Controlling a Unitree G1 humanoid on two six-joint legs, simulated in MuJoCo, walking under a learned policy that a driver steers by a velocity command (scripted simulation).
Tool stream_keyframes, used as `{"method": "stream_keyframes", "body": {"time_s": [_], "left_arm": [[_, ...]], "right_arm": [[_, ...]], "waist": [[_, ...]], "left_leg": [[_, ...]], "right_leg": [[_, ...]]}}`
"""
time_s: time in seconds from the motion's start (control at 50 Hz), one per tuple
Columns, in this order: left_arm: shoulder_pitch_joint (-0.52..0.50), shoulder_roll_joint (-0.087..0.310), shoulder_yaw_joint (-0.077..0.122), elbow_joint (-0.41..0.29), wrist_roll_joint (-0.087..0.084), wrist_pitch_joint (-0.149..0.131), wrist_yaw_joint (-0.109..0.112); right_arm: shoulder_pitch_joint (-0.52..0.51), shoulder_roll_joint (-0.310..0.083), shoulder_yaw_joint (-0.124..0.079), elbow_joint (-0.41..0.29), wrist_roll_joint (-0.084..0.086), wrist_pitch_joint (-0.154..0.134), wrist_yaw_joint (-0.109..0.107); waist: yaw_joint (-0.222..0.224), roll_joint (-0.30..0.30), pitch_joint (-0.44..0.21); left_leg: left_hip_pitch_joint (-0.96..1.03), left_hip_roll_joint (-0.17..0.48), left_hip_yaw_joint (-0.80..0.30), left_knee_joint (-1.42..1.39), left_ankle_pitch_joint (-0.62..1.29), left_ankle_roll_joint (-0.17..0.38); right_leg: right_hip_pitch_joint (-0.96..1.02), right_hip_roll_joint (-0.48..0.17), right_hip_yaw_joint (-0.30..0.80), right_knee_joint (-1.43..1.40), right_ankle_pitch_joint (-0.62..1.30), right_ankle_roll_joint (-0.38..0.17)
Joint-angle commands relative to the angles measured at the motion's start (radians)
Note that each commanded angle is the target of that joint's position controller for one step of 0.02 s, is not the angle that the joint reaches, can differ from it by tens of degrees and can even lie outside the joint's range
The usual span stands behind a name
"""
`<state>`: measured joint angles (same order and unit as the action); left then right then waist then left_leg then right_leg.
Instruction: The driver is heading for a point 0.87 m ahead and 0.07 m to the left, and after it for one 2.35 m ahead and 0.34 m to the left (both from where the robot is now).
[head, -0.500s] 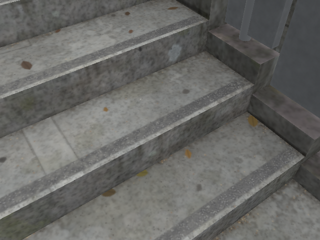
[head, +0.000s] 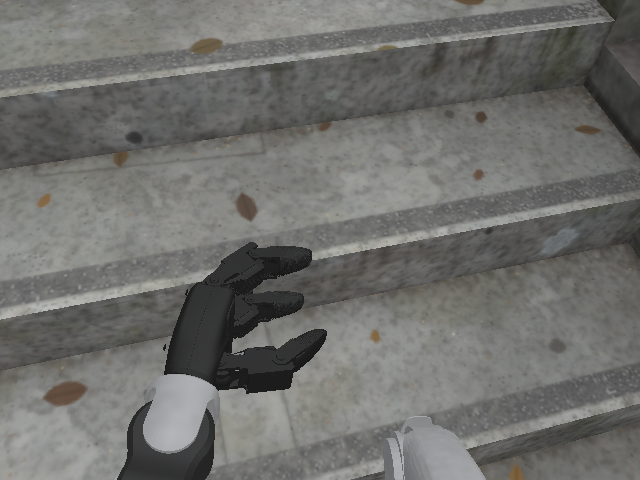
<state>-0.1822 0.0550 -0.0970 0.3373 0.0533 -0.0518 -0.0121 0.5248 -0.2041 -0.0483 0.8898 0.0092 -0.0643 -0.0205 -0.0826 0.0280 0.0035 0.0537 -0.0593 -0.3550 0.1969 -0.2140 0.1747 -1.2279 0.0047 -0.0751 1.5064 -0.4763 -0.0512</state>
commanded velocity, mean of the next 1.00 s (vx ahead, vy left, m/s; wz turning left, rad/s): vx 0.98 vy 0.00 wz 0.25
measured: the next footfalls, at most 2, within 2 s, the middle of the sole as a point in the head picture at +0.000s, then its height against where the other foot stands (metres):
right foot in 0.06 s outside the picture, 0.14 m higher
left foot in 0.46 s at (202, 402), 0.16 m higher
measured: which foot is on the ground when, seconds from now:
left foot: down 0.00-0.06, up 0.08-0.44, down 0.46-0.84, up 0.86-1.00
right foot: up 0.00-0.04, down 0.06-0.46, up 0.48-0.82, down 0.84-1.00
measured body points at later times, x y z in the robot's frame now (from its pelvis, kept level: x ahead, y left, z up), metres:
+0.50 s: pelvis +0.40 +0.08 +0.18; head +0.44 +0.09 +0.63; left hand +0.23 +0.26 +0.05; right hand +0.73 +0.07 +0.13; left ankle +0.45 +0.14 -0.46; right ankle +0.25 -0.13 -0.46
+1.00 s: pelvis +0.81 +0.23 +0.40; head +0.79 +0.24 +0.85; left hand +0.76 +0.48 +0.25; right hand +1.08 +0.10 +0.38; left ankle +0.74 +0.35 +0.01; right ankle +0.76 +0.19 -0.30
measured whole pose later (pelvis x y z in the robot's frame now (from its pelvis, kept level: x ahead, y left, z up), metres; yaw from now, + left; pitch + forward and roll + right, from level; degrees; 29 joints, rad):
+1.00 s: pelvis +0.81 +0.23 +0.40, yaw +12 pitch +4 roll -2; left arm 0.44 0.24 0.05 0.90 0.02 -0.05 -0.01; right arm 0.08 -0.09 0.04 0.53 -0.07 -0.12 -0.01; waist -0.01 -0.01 -0.11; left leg -1.01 -0.01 -0.11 2.24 -0.30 0.08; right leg -0.33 0.23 -0.01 0.73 -0.46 -0.18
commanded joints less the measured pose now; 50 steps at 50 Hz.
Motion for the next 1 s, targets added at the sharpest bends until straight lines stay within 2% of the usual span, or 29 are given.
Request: {"method": "stream_keyframes", "body": {"time_s": [0.02, 0.04, 0.06, 0.08, 0.1, 0.14, 0.18, 0.2, 0.26, 0.32, 0.36, 0.38, 0.42, 0.44, 0.46, 0.48, 0.5, 0.56, 0.6, 0.66, 0.72, 0.8, 0.82, 0.84, 0.86, 0.88, 0.9, 0.94, 1.0], "left_arm": [[0.432, 0.226, 0.148, 0.072, -0.066, 0.029, 0.035], [0.557, 0.308, 0.186, 0.125, -0.059, 0.026, 0.048], [0.621, 0.371, 0.213, 0.196, -0.055, 0.012, 0.062], [0.555, 0.4, 0.22, 0.259, -0.019, 0.013, 0.072], [0.325, 0.28, 0.196, 0.215, -0.006, 0.006, 0.056], [0.312, 0.073, 0.142, 0.322, -0.027, -0.025, 0.038], [0.472, 0.062, 0.14, 0.475, 0.003, -0.063, 0.024], [0.542, 0.103, 0.147, 0.535, 0.017, -0.086, 0.025], [0.549, 0.123, 0.139, 0.61, 0.023, -0.122, 0.003], [0.568, 0.144, 0.123, 0.658, -0.003, -0.124, -0.007], [0.612, 0.265, 0.14, 0.649, -0.047, -0.105, 0.022], [0.611, 0.321, 0.143, 0.594, -0.083, -0.106, 0.047], [0.612, 0.509, 0.195, 0.54, -0.072, -0.115, 0.067], [0.523, 0.545, 0.225, 0.485, -0.079, -0.134, 0.033], [0.541, 0.481, 0.23, 0.447, -0.096, -0.132, 0.006], [0.555, 0.251, 0.191, 0.385, -0.048, -0.128, -0.045], [0.463, 0.275, 0.188, 0.283, -0.013, -0.131, -0.064], [0.314, 0.039, 0.1, 0.181, 0.0, -0.102, -0.005], [0.403, 0.019, 0.085, 0.217, -0.018, -0.051, -0.008], [0.151, -0.058, 0.05, 0.126, -0.058, -0.014, 0.047], [0.093, 0.034, 0.034, 0.084, -0.082, 0.008, 0.049], [0.53, 0.22, 0.107, 0.265, -0.054, 0.038, 0.046], [0.638, 0.268, 0.128, 0.3, -0.051, 0.027, 0.033], [0.759, 0.332, 0.161, 0.34, -0.079, 0.002, 0.021], [0.592, 0.286, 0.182, 0.418, -0.103, -0.006, 0.019], [0.471, 0.338, 0.182, 0.36, -0.052, -0.007, 0.011], [0.503, 0.272, 0.169, 0.378, -0.031, 0.015, 0.018], [0.562, 0.24, 0.169, 0.461, -0.022, 0.0, 0.009], [0.549, 0.19, 0.138, 0.513, -0.022, -0.054, -0.012]], "right_arm": [[-0.251, -0.342, -0.12, -0.178, 0.019, -0.061, -0.011], [-0.344, -0.337, -0.132, -0.192, 0.026, -0.102, 0.009], [-0.444, -0.225, -0.112, -0.232, -0.01, -0.143, 0.041], [-0.493, -0.016, -0.062, -0.312, 0.002, -0.144, 0.056], [-0.296, 0.022, -0.041, -0.349, -0.035, -0.13, 0.059], [-0.322, 0.038, -0.009, -0.344, -0.08, -0.074, 0.064], [-0.395, 0.109, 0.037, -0.376, -0.073, -0.024, 0.06], [-0.51, 0.149, 0.059, -0.424, -0.052, -0.008, 0.044], [-0.671, 0.111, 0.055, -0.491, -0.011, 0.03, 0.009], [-0.842, 0.095, 0.071, -0.569, -0.023, 0.055, -0.014], [-0.758, 0.063, 0.085, -0.552, -0.019, 0.071, 0.018], [-0.704, 0.02, 0.068, -0.494, -0.038, 0.073, 0.039], [-0.435, -0.054, 0.03, -0.418, 0.001, 0.087, 0.021], [-0.236, -0.095, 0.013, -0.386, -0.007, 0.067, 0.011], [-0.212, -0.172, -0.025, -0.366, -0.02, 0.058, 0.014], [-0.326, -0.261, -0.063, -0.328, -0.016, 0.044, 0.02], [-0.26, -0.272, -0.075, -0.337, -0.059, 0.065, 0.011], [-0.179, -0.17, -0.062, -0.118, -0.046, -0.016, 0.032], [-0.191, -0.023, -0.012, -0.052, -0.056, -0.047, 0.027], [-0.136, 0.016, 0.018, 0.079, -0.06, -0.074, 0.052], [-0.166, -0.022, 0.04, 0.103, 0.008, -0.09, 0.027], [-0.306, -0.359, -0.045, -0.034, 0.07, -0.164, -0.015], [-0.35, -0.352, -0.056, -0.083, 0.058, -0.143, -0.008], [-0.456, -0.309, -0.065, -0.141, 0.044, -0.122, 0.006], [-0.514, -0.097, -0.017, -0.212, -0.055, -0.109, 0.028], [-0.321, 0.065, 0.034, -0.336, -0.106, -0.125, 0.027], [-0.284, 0.045, 0.042, -0.368, -0.084, -0.115, 0.04], [-0.476, 0.12, 0.093, -0.475, -0.128, -0.093, 0.034], [-0.612, 0.124, 0.119, -0.547, -0.06, -0.027, -0.012]], "waist": [[0.352, 0.182, -0.441], [0.434, 0.091, -0.497], [0.448, -0.14, -0.457], [0.338, -0.535, -0.378], [0.101, -0.436, -0.373], [0.046, -0.06, -0.142], [0.035, 0.056, -0.009], [0.084, -0.016, 0.07], [0.038, -0.02, 0.141], [-0.004, 0.05, 0.223], [-0.024, 0.034, 0.07], [-0.008, 0.039, -0.064], [-0.111, -0.158, -0.331], [-0.174, -0.245, -0.427], [-0.164, -0.2, -0.44], [-0.034, 0.138, -0.323], [-0.053, 0.092, -0.461], [0.041, -0.136, -0.122], [0.133, -0.133, 0.015], [0.145, -0.057, 0.134], [0.194, -0.062, 0.111], [0.383, 0.116, -0.371], [0.415, 0.127, -0.421], [0.503, 0.002, -0.403], [0.33, -0.251, -0.148], [0.11, -0.202, -0.191], [0.098, -0.087, -0.379], [0.076, 0.067, 0.004], [0.01, 0.093, 0.237]], "left_leg": [[-0.388, 0.161, -0.072, 0.309, 1.704, 0.02], [-0.31, 0.127, -0.073, 0.562, 1.717, -0.021], [-0.423, -0.028, -0.017, 0.986, 1.078, -0.048], [-0.758, -0.192, 0.08, 1.428, 0.161, -0.078], [-0.824, -0.08, 0.069, 1.659, 0.189, -0.058], [-0.941, 0.004, 0.188, 1.843, 0.219, -0.02], [-1.119, 0.052, 0.188, 1.989, 0.092, 0.011], [-1.288, 0.036, 0.19, 2.208, -0.058, 0.019], [-1.377, 0.043, 0.209, 2.127, -0.231, 0.021], [-1.283, 0.052, 0.336, 1.727, -0.239, 0.029], [-0.864, 0.052, 0.553, 1.337, -0.163, 0.013], [-0.611, -0.029, 0.649, 1.241, -0.157, -0.004], [-0.419, -0.098, 0.605, 1.144, -0.222, -0.004], [-0.305, -0.083, 0.511, 0.936, -0.201, 0.009], [-0.148, -0.121, 0.339, 0.636, -0.216, 0.028], [-0.007, 0.107, -0.142, 0.38, -0.025, 0.105], [0.083, 0.262, -0.512, 0.222, 0.059, 0.185], [-0.132, 0.239, -0.191, 0.214, -0.001, 0.081], [-0.309, 0.239, 0.037, 0.166, 0.01, 0.027], [-0.405, 0.253, 0.24, 0.015, 0.061, -0.062], [-0.717, 0.155, 0.512, -0.196, 0.606, -0.116], [-0.258, 0.269, 0.529, 0.276, 2.01, -0.092], [-0.189, 0.285, 0.494, 0.555, 2.052, -0.094], [-0.212, 0.14, 0.515, 1.169, 1.544, -0.118], [-0.702, -0.032, 0.418, 1.616, 0.07, -0.135], [-1.001, -0.035, 0.279, 1.961, 0.003, -0.151], [-1.127, -0.05, 0.231, 2.118, -0.013, -0.123], [-1.445, 0.007, 0.266, 2.314, -0.141, -0.085], [-1.337, 0.068, 0.368, 2.017, -0.253, -0.104]], "right_leg": [[1.199, 0.07, 0.028, -0.273, 0.077, -0.02], [1.268, 0.081, 0.06, -0.519, 0.023, -0.012], [1.354, -0.009, 0.212, -0.741, -0.086, -0.029], [1.294, -0.25, 0.781, -1.134, -0.203, -0.084], [1.188, -0.347, 1.015, -1.214, -0.378, -0.151], [0.977, -0.33, 0.802, -1.153, -0.48, -0.185], [0.906, -0.301, 0.519, -1.126, -0.195, -0.108], [0.955, -0.335, 0.417, -1.199, 0.031, -0.108], [0.916, -0.334, 0.115, -1.35, 0.213, -0.035], [0.822, -0.199, -0.151, -1.455, 0.459, 0.054], [0.783, -0.161, -0.254, -1.553, 0.746, 0.002], [0.84, -0.158, -0.258, -1.441, 1.361, -0.039], [1.12, -0.241, -0.224, -1.066, 2.139, -0.065], [1.214, -0.311, -0.15, -0.796, 2.209, -0.081], [1.118, -0.255, -0.095, -0.486, 1.811, -0.057], [0.61, -0.058, -0.036, 0.033, 0.334, 0.013], [0.395, 0.022, 0.142, 0.471, 0.336, 0.004], [0.063, 0.015, 0.224, 0.789, 0.242, -0.073], [0.03, 0.019, 0.245, 0.764, 0.212, -0.087], [-0.18, 0.041, 0.187, 0.876, 0.026, -0.122], [0.344, 0.057, -0.069, 0.219, 0.13, -0.076], [0.936, 0.102, -0.179, -0.185, 0.177, -0.09], [1.012, 0.128, -0.138, -0.352, 0.125, -0.109], [1.102, 0.079, 0.064, -0.867, 0.256, -0.213], [1.148, 0.099, 0.228, -0.998, 0.401, -0.25], [1.273, -0.062, 0.511, -0.841, 1.06, -0.317], [1.381, -0.14, 0.815, -1.024, 0.426, -0.397], [1.134, -0.124, 0.758, -1.184, 0.074, -0.302], [0.65, -0.018, 0.458, -1.26, 0.161, -0.171]]}}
